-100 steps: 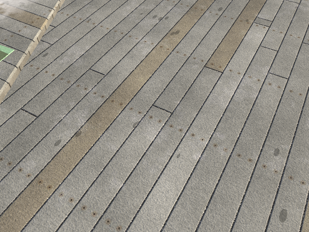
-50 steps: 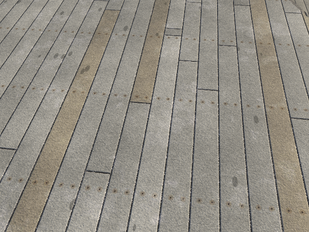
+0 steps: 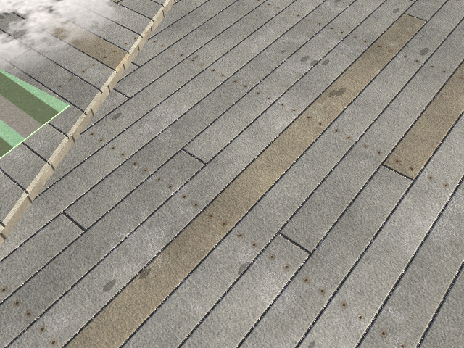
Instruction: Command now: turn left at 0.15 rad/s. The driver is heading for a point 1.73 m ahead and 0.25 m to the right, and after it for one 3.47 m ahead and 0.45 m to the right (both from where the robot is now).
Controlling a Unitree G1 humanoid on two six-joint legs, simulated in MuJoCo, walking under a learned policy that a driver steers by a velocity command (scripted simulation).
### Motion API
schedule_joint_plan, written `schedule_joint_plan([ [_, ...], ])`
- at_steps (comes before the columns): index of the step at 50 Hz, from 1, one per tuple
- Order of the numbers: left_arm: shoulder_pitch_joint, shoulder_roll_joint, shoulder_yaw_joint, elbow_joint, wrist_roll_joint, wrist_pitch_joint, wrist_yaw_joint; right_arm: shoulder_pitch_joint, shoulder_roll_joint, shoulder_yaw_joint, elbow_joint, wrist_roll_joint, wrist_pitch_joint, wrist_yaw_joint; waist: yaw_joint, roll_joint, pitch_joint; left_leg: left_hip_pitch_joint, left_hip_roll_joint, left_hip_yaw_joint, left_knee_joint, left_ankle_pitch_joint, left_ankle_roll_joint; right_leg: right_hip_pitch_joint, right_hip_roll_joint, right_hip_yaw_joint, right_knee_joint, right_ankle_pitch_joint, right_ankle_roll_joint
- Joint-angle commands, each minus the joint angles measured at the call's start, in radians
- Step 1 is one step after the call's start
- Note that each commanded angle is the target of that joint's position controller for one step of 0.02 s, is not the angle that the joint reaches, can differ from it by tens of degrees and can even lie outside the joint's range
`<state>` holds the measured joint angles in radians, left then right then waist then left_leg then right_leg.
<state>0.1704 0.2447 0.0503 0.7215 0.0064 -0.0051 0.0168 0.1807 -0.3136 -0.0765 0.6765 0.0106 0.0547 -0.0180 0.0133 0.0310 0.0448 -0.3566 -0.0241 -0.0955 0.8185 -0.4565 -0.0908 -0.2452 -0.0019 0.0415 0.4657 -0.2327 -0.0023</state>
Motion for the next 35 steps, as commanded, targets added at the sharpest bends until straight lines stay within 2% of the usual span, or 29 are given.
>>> schedule_joint_plan([
  [1,-0.018,0.18,0.039,-0.053,-0.009,0.001,0.0,-0.017,-0.048,-0.007,-0.067,0.006,-0.019,0.005,0.005,-0.225,-0.113,0.088,0.001,0.08,-0.268,0.102,0.007,0.112,-0.193,0.173,-0.072,0.389,-0.202],
  [2,-0.019,0.171,0.034,-0.049,-0.017,0.001,-0.002,0.017,-0.045,-0.007,-0.048,0.002,-0.021,0.006,-0.017,-0.21,-0.106,0.162,-0.006,0.093,-0.42,0.231,0.026,0.087,-0.183,0.164,-0.058,0.38,-0.182],
  [3,0.019,0.156,0.027,-0.034,-0.019,-0.008,-0.005,0.022,-0.061,-0.008,-0.045,-0.008,-0.022,0.005,-0.015,-0.182,-0.105,0.243,0.011,0.058,-0.502,0.338,0.052,0.047,-0.17,0.161,-0.058,0.339,-0.138],
  [4,0.041,0.138,0.017,-0.031,0.0,-0.022,-0.011,0.033,-0.109,-0.013,-0.055,-0.017,-0.022,-0.003,0.0,-0.099,-0.137,0.347,0.1,-0.038,-0.471,0.514,0.085,-0.018,-0.141,0.127,-0.024,0.248,-0.073],
  [5,0.075,0.104,0.007,-0.033,0.02,-0.039,-0.02,0.012,-0.163,-0.023,-0.048,-0.025,-0.019,-0.008,0.056,0.078,-0.147,0.329,0.164,-0.094,-0.395,0.576,0.149,-0.045,-0.053,0.034,-0.009,0.092,-0.01],
  [6,0.025,0.099,0.001,-0.03,0.027,-0.041,-0.018,-0.015,-0.08,-0.006,-0.046,-0.027,-0.024,0.002,0.025,0.098,-0.149,0.217,0.16,-0.099,-0.407,0.402,0.186,0.047,-0.045,0.01,-0.026,0.037,0.032],
  [7,-0.015,0.13,0.008,-0.025,0.021,-0.039,-0.017,-0.024,-0.049,0.005,-0.05,-0.033,-0.03,0.01,0.002,0.051,-0.105,0.182,0.125,-0.083,-0.423,0.31,0.172,0.047,-0.038,0.004,-0.01,0.053,0.042],
  [8,-0.034,0.125,0.009,-0.022,0.015,-0.035,-0.013,-0.013,-0.052,0.005,-0.04,-0.037,-0.036,0.01,-0.006,0.041,-0.087,0.164,0.106,-0.071,-0.425,0.288,0.151,0.046,-0.035,-0.002,0.002,0.066,0.039],
  [9,-0.027,0.122,0.008,-0.018,0.012,-0.027,-0.008,-0.009,-0.061,0.005,-0.035,-0.033,-0.044,0.011,-0.004,0.057,-0.059,0.145,0.101,-0.068,-0.429,0.294,0.143,0.04,-0.035,0.002,0.004,0.082,0.039],
  [11,-0.008,0.119,0.008,-0.007,0.009,-0.02,-0.001,0.003,-0.051,0.011,-0.024,-0.028,-0.056,0.008,0.002,0.064,-0.036,0.124,0.1,-0.068,-0.428,0.31,0.136,0.042,-0.041,0.008,-0.002,0.097,0.041],
  [21,0.026,0.123,0.013,0.081,0.002,-0.014,0.014,0.021,-0.031,0.022,0.011,-0.024,-0.067,0.005,-0.001,-0.004,-0.038,0.138,0.082,-0.057,-0.422,0.348,0.142,0.066,-0.048,0.01,-0.011,0.132,0.061],
  [35,0.054,0.127,0.015,0.204,-0.004,-0.002,0.031,0.056,-0.023,0.023,0.116,-0.018,-0.071,0.002,0.0,-0.018,-0.031,0.147,0.053,-0.016,-0.421,0.383,0.132,0.085,-0.047,0.008,-0.021,0.157,0.057],
])
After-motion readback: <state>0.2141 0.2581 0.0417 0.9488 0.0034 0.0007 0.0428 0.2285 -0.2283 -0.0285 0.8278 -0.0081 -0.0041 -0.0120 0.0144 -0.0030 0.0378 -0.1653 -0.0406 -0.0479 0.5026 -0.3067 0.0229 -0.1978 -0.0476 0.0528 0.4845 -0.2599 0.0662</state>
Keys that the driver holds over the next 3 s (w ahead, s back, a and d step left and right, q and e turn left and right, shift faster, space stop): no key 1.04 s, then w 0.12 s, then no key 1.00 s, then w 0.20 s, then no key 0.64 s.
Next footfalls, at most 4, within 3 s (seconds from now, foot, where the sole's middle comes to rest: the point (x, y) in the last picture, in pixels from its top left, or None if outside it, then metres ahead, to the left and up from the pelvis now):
0.08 left None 0.02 0.14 -0.78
1.54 left None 0.15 0.15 -0.78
2.76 right None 0.22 -0.07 -0.78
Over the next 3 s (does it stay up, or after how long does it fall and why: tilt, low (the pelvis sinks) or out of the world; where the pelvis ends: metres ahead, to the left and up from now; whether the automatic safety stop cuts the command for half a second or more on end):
stays up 0.17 0.06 0.00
